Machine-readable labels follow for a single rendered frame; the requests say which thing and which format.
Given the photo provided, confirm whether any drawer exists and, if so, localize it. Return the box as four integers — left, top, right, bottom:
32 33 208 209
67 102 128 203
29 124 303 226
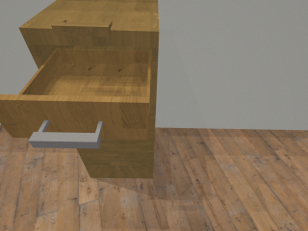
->
0 48 151 141

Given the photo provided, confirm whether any cabinet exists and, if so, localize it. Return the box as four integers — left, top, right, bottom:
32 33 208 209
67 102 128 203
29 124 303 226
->
18 0 160 179

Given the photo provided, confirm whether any handle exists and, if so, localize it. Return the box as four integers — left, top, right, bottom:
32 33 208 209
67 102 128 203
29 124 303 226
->
28 120 103 149
51 22 112 37

